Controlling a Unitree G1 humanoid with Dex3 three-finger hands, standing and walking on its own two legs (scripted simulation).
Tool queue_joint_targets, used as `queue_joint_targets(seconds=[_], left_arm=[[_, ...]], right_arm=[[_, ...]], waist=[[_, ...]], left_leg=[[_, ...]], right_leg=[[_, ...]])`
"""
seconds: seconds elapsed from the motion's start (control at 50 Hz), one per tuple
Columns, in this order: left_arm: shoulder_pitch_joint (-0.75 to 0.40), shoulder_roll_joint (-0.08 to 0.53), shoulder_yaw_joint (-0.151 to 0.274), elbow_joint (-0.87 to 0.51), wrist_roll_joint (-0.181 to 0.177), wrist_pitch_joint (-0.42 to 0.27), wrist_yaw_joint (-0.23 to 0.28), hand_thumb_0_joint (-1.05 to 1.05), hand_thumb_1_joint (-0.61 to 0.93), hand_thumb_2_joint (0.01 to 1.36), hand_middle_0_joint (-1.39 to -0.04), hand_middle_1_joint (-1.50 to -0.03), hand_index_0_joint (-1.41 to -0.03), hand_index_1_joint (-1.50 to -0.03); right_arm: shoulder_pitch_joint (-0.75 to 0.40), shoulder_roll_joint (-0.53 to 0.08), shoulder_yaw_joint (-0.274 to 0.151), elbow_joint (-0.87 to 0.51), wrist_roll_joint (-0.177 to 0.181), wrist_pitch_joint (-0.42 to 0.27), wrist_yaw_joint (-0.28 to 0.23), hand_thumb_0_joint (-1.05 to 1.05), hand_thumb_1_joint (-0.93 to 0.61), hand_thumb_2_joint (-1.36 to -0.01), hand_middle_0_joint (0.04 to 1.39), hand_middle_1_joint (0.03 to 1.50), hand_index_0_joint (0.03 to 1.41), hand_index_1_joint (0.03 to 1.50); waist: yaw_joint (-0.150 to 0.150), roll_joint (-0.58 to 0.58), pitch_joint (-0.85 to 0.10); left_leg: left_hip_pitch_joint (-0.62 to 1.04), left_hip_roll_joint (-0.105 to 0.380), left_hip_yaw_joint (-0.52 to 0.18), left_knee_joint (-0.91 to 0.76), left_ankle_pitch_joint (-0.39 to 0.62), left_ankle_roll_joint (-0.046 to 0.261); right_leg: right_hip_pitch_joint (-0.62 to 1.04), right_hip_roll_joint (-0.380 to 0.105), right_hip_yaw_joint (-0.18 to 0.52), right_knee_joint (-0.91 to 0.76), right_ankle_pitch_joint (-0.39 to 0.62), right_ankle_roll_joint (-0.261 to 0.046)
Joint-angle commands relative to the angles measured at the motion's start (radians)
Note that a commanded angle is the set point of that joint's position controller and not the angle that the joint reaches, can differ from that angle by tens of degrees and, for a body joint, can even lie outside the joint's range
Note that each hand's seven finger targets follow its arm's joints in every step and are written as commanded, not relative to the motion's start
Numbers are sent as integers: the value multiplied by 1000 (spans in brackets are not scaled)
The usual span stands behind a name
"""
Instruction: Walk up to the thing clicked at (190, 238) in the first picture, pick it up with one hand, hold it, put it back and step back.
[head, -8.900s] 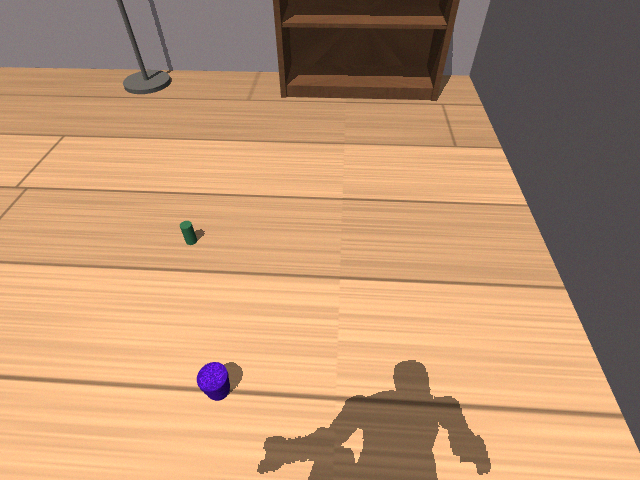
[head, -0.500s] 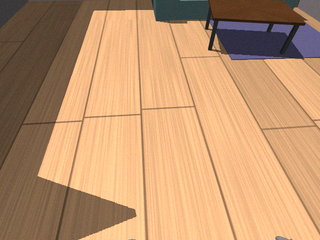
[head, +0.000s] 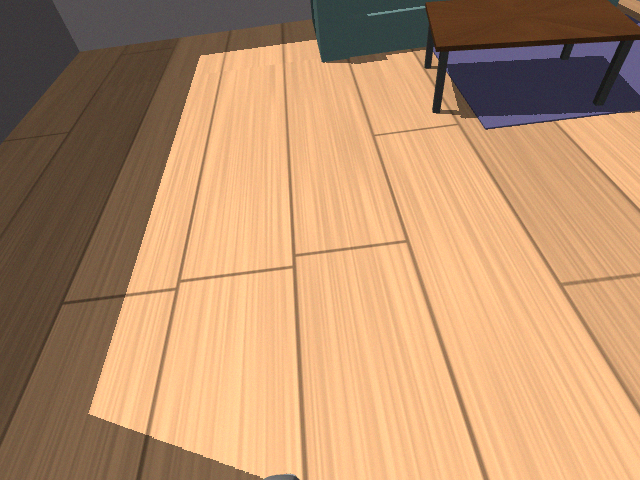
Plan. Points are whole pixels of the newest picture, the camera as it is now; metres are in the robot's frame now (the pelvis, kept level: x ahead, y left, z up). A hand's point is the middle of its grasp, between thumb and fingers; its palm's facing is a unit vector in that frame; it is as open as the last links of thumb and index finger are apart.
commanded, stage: walk up
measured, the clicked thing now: out of the picture +0.00 -1.04 -0.71
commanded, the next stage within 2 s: stand in 1.02 s
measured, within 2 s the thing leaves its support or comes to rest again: neither
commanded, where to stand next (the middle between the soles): +0.16 +0.04 m, yaw -1 degrees
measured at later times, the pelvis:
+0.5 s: pelvis +0.08 +0.03 -0.01, yaw +0 degrees
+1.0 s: pelvis +0.09 +0.04 +0.01, yaw -1 degrees
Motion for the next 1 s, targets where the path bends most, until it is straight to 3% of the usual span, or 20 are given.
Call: queue_joint_targets(seconds=[0.0, 0.08, 0.12, 0.16, 0.18, 0.2, 0.22, 0.24, 0.28, 0.34, 0.36, 0.38, 0.4, 0.42, 0.44, 0.46, 0.5, 0.54, 0.62, 0.98], left_arm=[[42, 305, 86, -64, -4, -28, 37, 0, 900, 900, -200, -300, -200, -300], [16, 277, 62, -74, -2, -16, 45, 0, 900, 900, -200, -300, -200, -300], [-10, 281, 55, -71, -5, -4, 50, 0, 900, 900, -200, -300, -200, -300], [-41, 272, 45, -69, -14, 13, 54, 0, 900, 900, -200, -300, -200, -300], [-26, 233, 32, -71, -15, 22, 55, 0, 900, 900, -200, -300, -200, -300], [9, 176, 13, -72, -24, 27, 54, 0, 900, 900, -200, -300, -200, -300], [47, 173, 9, -57, -37, 47, 59, 0, 900, 900, -200, -300, -200, -300], [21, 219, 19, -20, -25, 58, 70, 0, 900, 900, -200, -300, -200, -300], [9, 233, 25, 12, -23, 57, 70, 0, 900, 900, -200, -300, -200, -300], [80, 199, 25, 92, -16, 40, 64, 0, 900, 900, -200, -300, -200, -300], [69, 210, 30, 103, -3, 34, 67, 0, 900, 900, -200, -300, -200, -300], [13, 251, 40, 92, 11, 27, 71, 0, 900, 900, -200, -300, -200, -300], [-89, 319, 46, 67, 13, 22, 67, 0, 900, 900, -200, -300, -200, -300], [-179, 313, 36, 58, 6, 26, 61, 0, 900, 900, -200, -300, -200, -300], [-189, 266, 21, 61, -1, 26, 58, 0, 900, 900, -200, -300, -200, -300], [-179, 244, 12, 79, -7, 28, 58, 0, 900, 900, -200, -300, -200, -300], [-151, 220, 7, 110, -8, 30, 54, 0, 900, 900, -200, -300, -200, -300], [-155, 218, 7, 132, -11, 30, 53, 0, 900, 900, -200, -300, -200, -300], [-186, 212, 0, 158, -19, 37, 53, 0, 900, 900, -200, -300, -200, -300], [-293, 195, -3, 230, -6, 56, 40, 0, 900, 900, -200, -300, -200, -300]], right_arm=[[29, -151, -58, -65, -12, -14, 2, 0, -900, -900, 200, 300, 200, 300], [-28, -97, -38, -68, -9, -15, -9, 0, -900, -900, 200, 300, 200, 300], [-48, -92, -37, -54, 0, -20, -17, 0, -900, -900, 200, 300, 200, 300], [-19, -106, -41, -27, 0, -28, -27, 0, -900, -900, 200, 300, 200, 300], [18, -143, -49, -13, -5, -35, -35, 0, -900, -900, 200, 300, 200, 300], [38, -220, -65, -12, -12, -40, -45, 0, -900, -900, 200, 300, 200, 300], [-25, -244, -57, -45, 3, -43, -47, 0, -900, -900, 200, 300, 200, 300], [-49, -257, -65, -36, 9, -37, -48, 0, -900, -900, 200, 300, 200, 300], [-137, -226, -50, -46, 0, -26, -57, 0, -900, -900, 200, 300, 200, 300], [-234, -190, -26, -38, 3, -9, -51, 0, -900, -900, 200, 300, 200, 300], [-224, -149, -10, -32, 12, -4, -47, 0, -900, -900, 200, 300, 200, 300], [-202, -97, 6, -26, 22, -1, -46, 0, -900, -900, 200, 300, 200, 300], [-196, -83, 8, -12, 22, 2, -45, 0, -900, -900, 200, 300, 200, 300], [-189, -108, -1, 26, 18, 2, -50, 0, -900, -900, 200, 300, 200, 300], [-192, -124, -4, 44, 15, -4, -48, 0, -900, -900, 200, 300, 200, 300], [-226, -140, -7, 52, 17, -10, -45, 0, -900, -900, 200, 300, 200, 300], [-257, -140, 3, 67, 17, -19, -42, 0, -900, -900, 200, 300, 200, 300], [-266, -135, 10, 90, 17, -21, -43, 0, -900, -900, 200, 300, 200, 300], [-297, -130, 15, 131, 15, -18, -47, 0, -900, -900, 200, 300, 200, 300], [-311, -121, 17, 226, 4, -14, -45, 0, -900, -900, 200, 300, 200, 300]], waist=[[5, -255, 2], [-2, -246, -38], [-5, -242, -75], [-37, -191, -99], [-55, -112, -127], [-51, 86, -164], [-28, 92, -180], [-36, 66, -175], [-14, 90, -123], [34, 107, -116], [36, 53, -122], [13, -72, -107], [-31, -172, -54], [-55, -161, -19], [-64, -95, -36], [-45, -70, -52], [-18, -98, -97], [-12, -107, -116], [-12, -74, -123], [-27, -86, -97]], left_leg=[[-113, 49, -25, -100, 62, -18], [56, 34, 37, -285, 139, -17], [149, 7, 66, -353, 207, -9], [281, -23, 90, -463, 294, 11], [349, 2, 47, -529, 340, 39], [409, 186, -186, -567, 456, 86], [389, 326, -396, -626, 422, 213], [330, 340, -428, -634, 311, 257], [224, 268, -299, -621, 208, 220], [122, 172, -144, -519, 197, 135], [87, 157, -126, -480, 175, 95], [30, 118, -94, -414, 154, 46], [77, 22, -23, -393, 24, 9], [224, 25, -3, -407, -19, 7], [283, 50, -29, -477, 65, 14], [287, 78, -69, -503, 130, 31], [260, 124, -105, -541, 191, 61], [250, 115, -77, -542, 278, 49], [298, 107, -57, -581, 304, 35], [329, 100, -42, -733, 163, -1]], right_leg=[[91, -238, 240, -291, 64, -180], [36, -214, 107, -152, 473, -168], [15, -205, 81, -75, 534, -158], [-46, -174, 63, 41, 404, -123], [-71, -128, 45, 153, 290, -84], [-167, -42, 10, 294, 39, -25], [-190, 32, 45, 356, -312, -3], [-157, -10, 98, 399, -370, -5], [-135, -32, 108, 334, -343, -8], [51, 5, 44, 1, -71, -5], [104, -10, 86, -56, -17, -12], [109, -109, 253, -145, -28, -45], [-44, -226, 420, -220, -94, -107], [-167, -233, 370, -180, -71, -129], [-169, -174, 272, -141, -18, -85], [-141, -108, 206, -113, 1, -43], [-24, -52, 141, -92, 37, -15], [48, -63, 153, -108, 105, -18], [62, -75, 155, -134, 149, -14], [124, -82, 156, -291, 75, 1]])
